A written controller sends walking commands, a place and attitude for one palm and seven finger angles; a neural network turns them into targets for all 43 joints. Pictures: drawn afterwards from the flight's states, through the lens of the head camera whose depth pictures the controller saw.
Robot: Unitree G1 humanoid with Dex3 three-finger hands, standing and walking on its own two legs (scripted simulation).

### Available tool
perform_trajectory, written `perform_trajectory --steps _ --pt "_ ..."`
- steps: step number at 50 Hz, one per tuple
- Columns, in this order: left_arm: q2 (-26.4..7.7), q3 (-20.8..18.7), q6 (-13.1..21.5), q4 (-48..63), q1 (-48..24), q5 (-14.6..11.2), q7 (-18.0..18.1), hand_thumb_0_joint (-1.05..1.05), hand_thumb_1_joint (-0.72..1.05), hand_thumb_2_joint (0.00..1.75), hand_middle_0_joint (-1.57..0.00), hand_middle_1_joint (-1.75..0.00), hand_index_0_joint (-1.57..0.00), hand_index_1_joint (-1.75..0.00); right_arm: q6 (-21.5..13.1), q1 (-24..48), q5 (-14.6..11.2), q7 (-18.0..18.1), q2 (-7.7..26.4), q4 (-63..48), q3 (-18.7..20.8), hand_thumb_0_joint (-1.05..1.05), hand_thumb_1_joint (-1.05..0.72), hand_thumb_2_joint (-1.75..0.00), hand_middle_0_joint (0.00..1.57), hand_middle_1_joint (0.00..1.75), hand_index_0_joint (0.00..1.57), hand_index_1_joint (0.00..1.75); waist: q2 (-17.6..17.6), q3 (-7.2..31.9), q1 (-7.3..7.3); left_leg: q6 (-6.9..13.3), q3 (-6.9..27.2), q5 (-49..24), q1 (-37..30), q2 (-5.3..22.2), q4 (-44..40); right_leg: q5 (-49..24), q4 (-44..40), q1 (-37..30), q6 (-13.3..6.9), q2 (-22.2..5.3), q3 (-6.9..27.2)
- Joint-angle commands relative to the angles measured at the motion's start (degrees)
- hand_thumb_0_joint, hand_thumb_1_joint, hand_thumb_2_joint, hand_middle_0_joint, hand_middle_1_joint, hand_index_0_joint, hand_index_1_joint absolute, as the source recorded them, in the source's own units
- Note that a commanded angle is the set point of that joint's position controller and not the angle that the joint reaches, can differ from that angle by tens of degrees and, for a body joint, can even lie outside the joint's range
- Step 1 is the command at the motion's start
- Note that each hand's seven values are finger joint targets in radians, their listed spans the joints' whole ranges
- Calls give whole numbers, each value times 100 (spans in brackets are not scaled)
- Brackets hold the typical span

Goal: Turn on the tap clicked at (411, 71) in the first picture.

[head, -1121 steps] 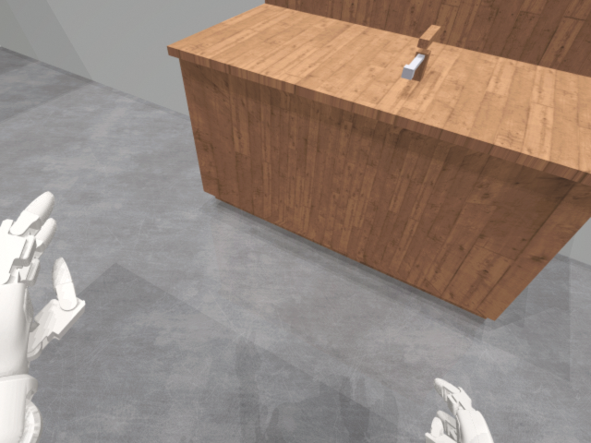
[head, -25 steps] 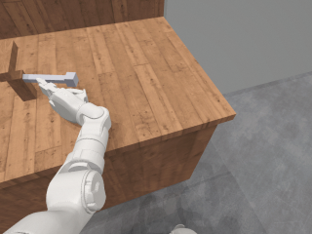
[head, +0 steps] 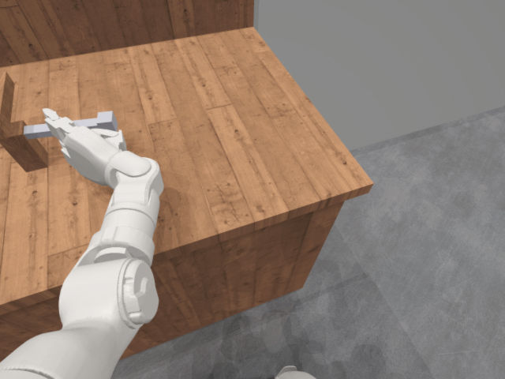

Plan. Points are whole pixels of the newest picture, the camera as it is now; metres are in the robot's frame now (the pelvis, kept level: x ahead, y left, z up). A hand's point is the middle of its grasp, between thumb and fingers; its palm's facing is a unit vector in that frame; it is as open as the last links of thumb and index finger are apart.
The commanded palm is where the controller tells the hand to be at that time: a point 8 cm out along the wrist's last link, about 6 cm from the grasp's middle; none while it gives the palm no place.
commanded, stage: lift the hand up off the lever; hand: left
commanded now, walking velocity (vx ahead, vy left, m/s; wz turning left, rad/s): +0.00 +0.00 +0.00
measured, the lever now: (107, 123) +0.53 +0.23 +0.10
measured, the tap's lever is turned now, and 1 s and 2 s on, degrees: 81 81 81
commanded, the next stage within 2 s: draw the hand back beside the body in 1.96 s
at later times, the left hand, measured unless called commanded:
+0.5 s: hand (115, 137) +0.47 +0.20 +0.12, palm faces +0.80 -0.59 -0.11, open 7.8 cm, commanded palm +0.42 +0.21 +0.13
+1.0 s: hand (106, 134) +0.45 +0.20 +0.14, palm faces +0.81 -0.57 -0.12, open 7.8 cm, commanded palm +0.40 +0.21 +0.15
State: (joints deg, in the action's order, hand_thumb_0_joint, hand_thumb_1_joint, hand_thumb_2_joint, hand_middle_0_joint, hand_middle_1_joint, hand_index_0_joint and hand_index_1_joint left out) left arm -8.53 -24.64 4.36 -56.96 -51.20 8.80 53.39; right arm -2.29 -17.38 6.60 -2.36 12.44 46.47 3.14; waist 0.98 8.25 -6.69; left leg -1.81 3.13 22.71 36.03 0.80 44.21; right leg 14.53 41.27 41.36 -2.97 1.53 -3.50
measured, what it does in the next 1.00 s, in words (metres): stands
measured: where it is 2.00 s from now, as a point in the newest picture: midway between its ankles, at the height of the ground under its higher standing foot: outside the picture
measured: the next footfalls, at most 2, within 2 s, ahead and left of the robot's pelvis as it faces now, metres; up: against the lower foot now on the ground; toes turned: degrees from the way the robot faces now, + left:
none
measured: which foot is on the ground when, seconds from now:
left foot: down 0.00-1.00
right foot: down 0.00-1.00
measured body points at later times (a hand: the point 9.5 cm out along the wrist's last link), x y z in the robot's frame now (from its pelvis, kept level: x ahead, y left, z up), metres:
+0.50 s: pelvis +0.02 +0.01 +0.01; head +0.06 +0.00 +0.46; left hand +0.43 +0.22 +0.13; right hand +0.11 -0.24 -0.12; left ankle -0.02 +0.14 -0.71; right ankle +0.05 -0.09 -0.71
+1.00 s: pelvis +0.01 +0.00 +0.02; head +0.04 -0.01 +0.47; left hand +0.41 +0.23 +0.15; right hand +0.12 -0.24 -0.11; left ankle -0.02 +0.14 -0.71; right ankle +0.05 -0.09 -0.71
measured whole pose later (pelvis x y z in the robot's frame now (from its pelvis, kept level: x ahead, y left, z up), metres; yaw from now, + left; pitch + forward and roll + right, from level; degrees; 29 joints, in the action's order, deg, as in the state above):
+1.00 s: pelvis +0.01 +0.00 +0.02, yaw +1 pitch +9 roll +0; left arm -1.7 -19.3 -7.2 -40.7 -43.0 6.3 51.8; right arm -0.4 -12.3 5.2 -0.3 11.4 46.2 2.9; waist 1.1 7.0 -2.0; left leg -1.8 3.7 20.6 24.4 0.5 36.3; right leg 13.6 34.7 29.9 -2.9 1.2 -4.0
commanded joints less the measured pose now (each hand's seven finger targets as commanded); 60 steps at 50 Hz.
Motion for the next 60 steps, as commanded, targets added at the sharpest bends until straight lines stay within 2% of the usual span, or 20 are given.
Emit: perform_trajectory --steps 1,4,6,12,16,18,22,27,29,32,36,39,43,45,48,49,52,54,56,60 --pt "-676 323 238 1225 -2567 82 2 0 90 90 -15 -15 -15 -15 -187 -214 -35 8 762 -538 213 0 -90 -90 20 30 20 30 -35 2001 24 243 -358 -1059 -248 -234 -673 -588 -643 -2125 199 -67 163" --pt "-901 60 230 1368 -2328 106 51 0 90 90 -15 -15 -15 -15 -157 -211 -11 1 773 -527 236 0 -90 -90 20 30 20 30 -45 2102 136 227 -366 -1346 -308 -227 -658 -962 -598 -2318 191 -68 155" --pt "-617 289 230 1629 -2337 144 55 0 90 90 -15 -15 -15 -15 -145 -189 -12 -37 718 -579 237 0 -90 -90 20 30 20 30 8 2127 131 201 -393 -1606 -441 -210 -651 -1213 -554 -2330 180 -65 113" --pt "-628 320 166 2284 -2168 188 38 0 90 90 -15 -15 -15 -15 -100 -85 -5 -8 690 -658 279 0 -90 -90 20 30 20 30 -49 2334 196 165 -410 -1952 -650 -189 -648 -1579 -510 -2614 172 -70 105" --pt "-157 738 -34 2455 -1987 132 -90 0 90 90 -15 -15 -15 -15 -59 6 -25 8 666 -651 265 0 -90 -90 20 30 20 30 131 2111 178 68 -369 -2316 -936 -143 -707 -1700 -505 -2496 128 -58 18" --pt "54 908 -189 2353 -1877 67 -138 0 90 90 -15 -15 -15 -15 -53 73 -41 16 672 -658 256 0 -90 -90 20 30 20 30 -33 1863 152 57 -350 -2208 -911 -136 -779 -1551 -575 -2445 131 -54 -16" --pt "20 791 -371 2504 -1807 -86 -134 0 90 90 -15 -15 -15 -15 -23 190 -78 72 649 -692 234 0 -90 -90 20 30 20 30 -250 1836 258 57 -357 -2155 -923 -172 -900 -1559 -692 -2679 140 -80 -5" --pt "44 839 -482 2632 -1959 62 -48 0 90 90 -15 -15 -15 -15 2 298 -43 75 600 -646 204 0 -90 -90 20 30 20 30 -217 1759 293 9 -344 -2258 -990 -168 -905 -1594 -677 -2648 128 -101 -26" --pt "-105 685 -519 2808 -1805 100 -19 0 90 90 -15 -15 -15 -15 16 371 -36 97 600 -661 235 0 -90 -90 20 30 20 30 -41 1927 398 -24 -343 -2308 -1082 -164 -904 -1588 -669 -2702 107 -95 -15" --pt "124 917 -617 2799 -1885 74 -36 0 90 90 -15 -15 -15 -15 33 425 -54 107 562 -669 202 0 -90 -90 20 30 20 30 -218 1838 314 7 -387 -2305 -1086 -164 -905 -1693 -715 -2744 139 -127 -5" --pt "63 858 -715 3009 -1765 8 -67 0 90 90 -15 -15 -15 -15 45 506 -86 158 555 -724 194 0 -90 -90 20 30 20 30 -194 1974 399 14 -400 -2347 -1174 -179 -970 -1783 -761 -2941 138 -141 21" --pt "-196 603 -836 2795 -1587 -31 -90 0 90 90 -15 -15 -15 -15 69 594 -121 223 590 -689 184 0 -90 -90 20 30 20 30 -339 1734 448 78 -394 -1994 -1011 -200 -1070 -1516 -915 -2989 166 -166 68" --pt "57 949 -862 2834 -2003 10 -118 0 90 90 -15 -15 -15 -15 14 669 -140 238 556 -671 152 0 -90 -90 20 30 20 30 -308 1549 313 123 -393 -1661 -1077 -201 -1140 -1038 -1060 -2790 175 -170 97" --pt "-89 821 -820 2976 -1970 19 -105 0 90 90 -15 -15 -15 -15 -17 663 -142 238 555 -669 157 0 -90 -90 20 30 20 30 -156 1671 395 114 -383 -1754 -1148 -208 -1163 -1132 -1025 -2865 153 -157 87" --pt "-23 901 -832 2847 -1980 -35 -137 0 90 90 -15 -15 -15 -15 -42 699 -152 250 557 -649 148 0 -90 -90 20 30 20 30 -315 1582 333 148 -415 -1557 -1075 -227 -1156 -982 -1131 -2861 202 -186 140" --pt "-255 658 -839 2776 -1833 -39 -133 0 90 90 -15 -15 -15 -15 -30 694 -160 275 589 -622 158 0 -90 -90 20 30 20 30 -333 1559 422 142 -373 -1467 -1010 -232 -1214 -840 -1151 -2896 183 -172 131" --pt "-202 766 -856 2725 -2062 -76 -152 0 90 90 -15 -15 -15 -15 -47 737 -188 298 575 -635 132 0 -90 -90 20 30 20 30 -389 1473 355 179 -397 -1298 -1001 -233 -1266 -602 -1254 -2866 208 -201 172" --pt "-586 401 -861 2714 -1916 -76 -131 0 90 90 -15 -15 -15 -15 -38 771 -198 330 606 -620 156 0 -90 -90 20 30 20 30 -306 1508 464 198 -403 -1262 -974 -244 -1276 -566 -1294 -2941 206 -202 211" --pt "-340 664 -859 2778 -2079 -76 -150 0 90 90 -15 -15 -15 -15 -42 772 -200 318 564 -648 127 0 -90 -90 20 30 20 30 -296 1531 405 199 -414 -1283 -1010 -238 -1305 -604 -1294 -2957 207 -209 198" --pt "-440 607 -826 2895 -2066 -16 -149 0 90 90 -15 -15 -15 -15 -84 692 -183 300 586 -634 153 0 -90 -90 20 30 20 30 -128 1710 424 174 -400 -1509 -1171 -214 -1295 -820 -1193 -2949 173 -164 141"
